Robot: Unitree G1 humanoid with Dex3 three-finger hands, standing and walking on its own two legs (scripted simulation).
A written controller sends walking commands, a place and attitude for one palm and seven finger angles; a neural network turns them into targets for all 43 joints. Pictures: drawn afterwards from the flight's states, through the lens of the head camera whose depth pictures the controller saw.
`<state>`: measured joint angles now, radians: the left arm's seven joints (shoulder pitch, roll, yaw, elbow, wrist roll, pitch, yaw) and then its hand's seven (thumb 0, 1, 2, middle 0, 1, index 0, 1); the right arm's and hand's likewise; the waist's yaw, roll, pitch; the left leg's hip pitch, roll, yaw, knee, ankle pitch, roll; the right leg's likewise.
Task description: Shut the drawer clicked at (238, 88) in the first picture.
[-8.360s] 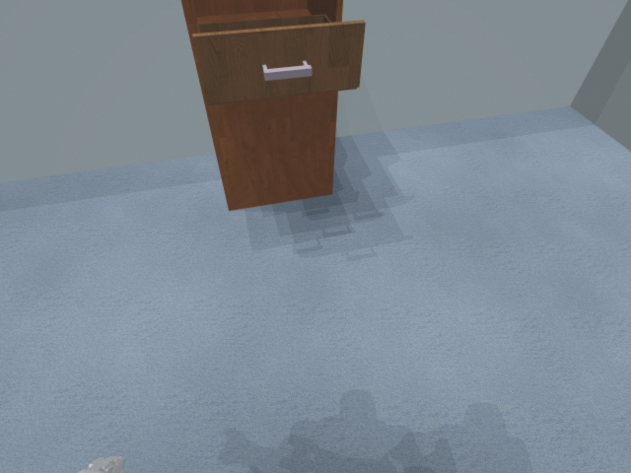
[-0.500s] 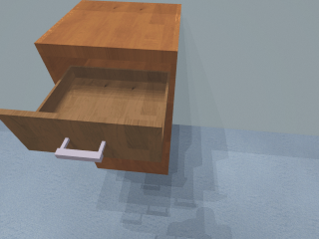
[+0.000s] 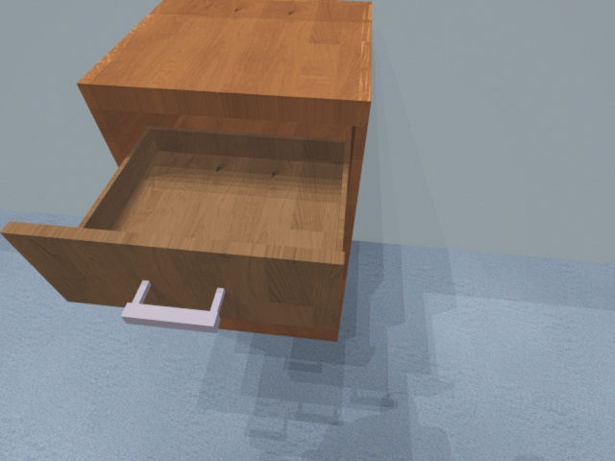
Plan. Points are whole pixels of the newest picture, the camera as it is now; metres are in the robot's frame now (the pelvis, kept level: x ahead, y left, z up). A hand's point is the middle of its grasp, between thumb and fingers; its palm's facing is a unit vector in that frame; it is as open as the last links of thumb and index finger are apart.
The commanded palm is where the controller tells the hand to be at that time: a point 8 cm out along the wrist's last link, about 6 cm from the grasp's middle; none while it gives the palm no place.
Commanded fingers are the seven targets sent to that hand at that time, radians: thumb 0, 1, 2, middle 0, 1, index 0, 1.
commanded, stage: come to a stop and stand still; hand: left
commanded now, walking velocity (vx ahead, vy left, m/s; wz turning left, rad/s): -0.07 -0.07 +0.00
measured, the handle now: (176, 304) +0.31 +0.21 +0.01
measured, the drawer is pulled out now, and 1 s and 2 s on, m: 0.29 0.29 0.29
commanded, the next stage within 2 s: look again from close up in 0.90 s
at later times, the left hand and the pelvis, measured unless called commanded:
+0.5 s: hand out of the picture +0.02 +0.15 -0.16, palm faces -0.01 -0.97 -0.23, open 7.3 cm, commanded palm none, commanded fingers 0.00 0.90 0.90 -0.20 -0.30 -0.20 -0.30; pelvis -0.01 -0.03 +0.01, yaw -1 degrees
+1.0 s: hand out of the picture -0.03 +0.10 -0.16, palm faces +0.01 -0.98 -0.19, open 7.3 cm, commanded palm none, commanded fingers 0.00 0.90 0.90 -0.20 -0.30 -0.20 -0.30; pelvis -0.01 -0.05 +0.01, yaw -1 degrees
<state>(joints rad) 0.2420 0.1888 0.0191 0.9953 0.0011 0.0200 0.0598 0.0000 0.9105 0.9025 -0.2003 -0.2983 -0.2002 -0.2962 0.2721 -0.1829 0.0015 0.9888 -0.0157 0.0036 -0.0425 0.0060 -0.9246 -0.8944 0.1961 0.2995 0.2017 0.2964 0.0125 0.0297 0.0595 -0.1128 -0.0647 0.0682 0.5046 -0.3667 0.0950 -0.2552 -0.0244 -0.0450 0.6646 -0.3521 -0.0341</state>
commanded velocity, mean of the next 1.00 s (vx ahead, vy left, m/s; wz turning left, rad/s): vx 0.00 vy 0.00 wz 0.00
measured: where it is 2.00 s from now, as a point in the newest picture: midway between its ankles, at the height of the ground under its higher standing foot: outside the picture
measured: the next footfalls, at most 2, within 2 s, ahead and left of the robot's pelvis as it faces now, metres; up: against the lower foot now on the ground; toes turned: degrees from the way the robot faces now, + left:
none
